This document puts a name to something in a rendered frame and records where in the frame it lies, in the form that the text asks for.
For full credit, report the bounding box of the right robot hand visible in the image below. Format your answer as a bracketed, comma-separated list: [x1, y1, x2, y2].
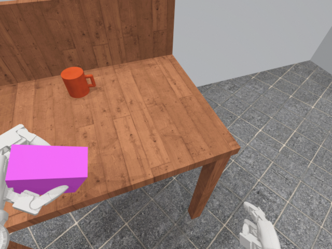
[240, 202, 281, 249]

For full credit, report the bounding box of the table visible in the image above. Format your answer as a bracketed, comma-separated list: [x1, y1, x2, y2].
[0, 0, 241, 249]

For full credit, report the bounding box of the left robot hand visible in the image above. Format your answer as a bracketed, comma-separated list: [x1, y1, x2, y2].
[0, 124, 69, 216]

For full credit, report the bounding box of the sponge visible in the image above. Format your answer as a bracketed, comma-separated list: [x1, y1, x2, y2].
[5, 144, 88, 195]

